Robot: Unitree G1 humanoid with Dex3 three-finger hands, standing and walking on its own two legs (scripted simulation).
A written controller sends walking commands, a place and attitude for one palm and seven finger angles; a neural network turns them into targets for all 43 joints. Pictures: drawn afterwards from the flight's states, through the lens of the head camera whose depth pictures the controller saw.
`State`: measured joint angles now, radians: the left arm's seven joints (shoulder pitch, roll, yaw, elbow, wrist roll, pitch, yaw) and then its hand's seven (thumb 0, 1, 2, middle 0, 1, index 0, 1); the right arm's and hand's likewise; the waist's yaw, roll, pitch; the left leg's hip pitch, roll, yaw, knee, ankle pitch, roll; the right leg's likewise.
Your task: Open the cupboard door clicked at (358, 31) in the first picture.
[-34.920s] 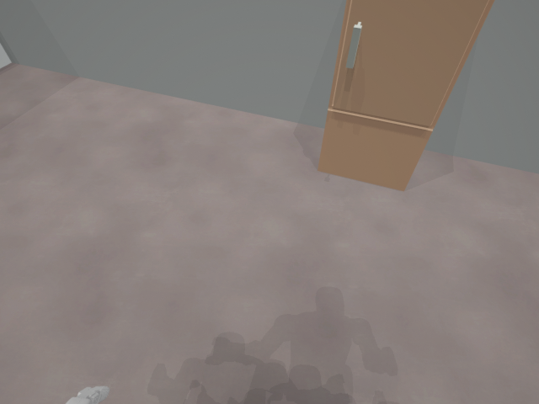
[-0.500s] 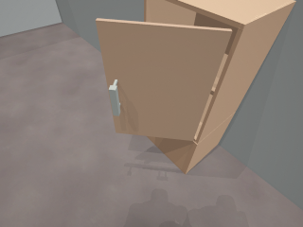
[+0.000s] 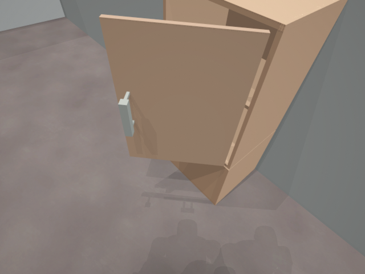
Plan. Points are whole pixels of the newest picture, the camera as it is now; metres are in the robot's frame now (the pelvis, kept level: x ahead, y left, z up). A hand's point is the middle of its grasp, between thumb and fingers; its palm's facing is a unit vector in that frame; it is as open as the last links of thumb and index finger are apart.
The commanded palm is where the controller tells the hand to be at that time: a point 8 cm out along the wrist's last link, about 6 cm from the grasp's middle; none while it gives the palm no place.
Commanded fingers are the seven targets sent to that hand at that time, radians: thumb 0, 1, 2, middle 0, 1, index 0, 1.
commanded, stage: shuffle to correct the standing spot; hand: left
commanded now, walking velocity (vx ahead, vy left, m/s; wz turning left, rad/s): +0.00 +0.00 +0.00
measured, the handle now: (128, 114) +0.60 +0.22 -0.05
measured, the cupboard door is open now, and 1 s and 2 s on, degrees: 43 43 43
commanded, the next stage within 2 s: come to a stop and stand still in 0.16 s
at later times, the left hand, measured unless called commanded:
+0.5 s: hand out of the picture +0.02 +0.20 -0.19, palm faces +0.02 -0.99 -0.16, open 7.3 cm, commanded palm none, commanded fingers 0.00 0.90 0.90 -0.20 -0.30 -0.20 -0.30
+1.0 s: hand out of the picture +0.09 +0.16 -0.17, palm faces -0.03 -0.97 -0.23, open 7.3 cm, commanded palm none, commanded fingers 0.00 0.90 0.90 -0.20 -0.30 -0.20 -0.30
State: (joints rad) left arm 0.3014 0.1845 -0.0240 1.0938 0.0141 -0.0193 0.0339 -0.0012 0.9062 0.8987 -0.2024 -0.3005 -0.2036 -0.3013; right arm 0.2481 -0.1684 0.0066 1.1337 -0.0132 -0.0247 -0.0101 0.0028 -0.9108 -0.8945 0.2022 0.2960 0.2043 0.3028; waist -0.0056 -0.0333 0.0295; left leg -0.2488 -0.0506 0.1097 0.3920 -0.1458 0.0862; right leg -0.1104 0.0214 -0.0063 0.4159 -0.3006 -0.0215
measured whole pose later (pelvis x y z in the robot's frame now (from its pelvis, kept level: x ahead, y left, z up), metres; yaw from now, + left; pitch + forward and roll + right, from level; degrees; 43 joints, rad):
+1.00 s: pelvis +0.04 -0.02 -0.01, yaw -1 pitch +0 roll +0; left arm 0.24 0.16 -0.02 1.04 0.01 -0.01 0.04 0.00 0.91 0.90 -0.20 -0.30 -0.20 -0.30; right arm 0.25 -0.18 -0.01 1.02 -0.02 -0.02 -0.02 0.01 -0.93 -0.89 0.20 0.30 0.21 0.30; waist -0.02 0.03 0.02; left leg -0.25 -0.03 0.11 0.54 -0.29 0.06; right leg -0.19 -0.03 0.02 0.54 -0.35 0.03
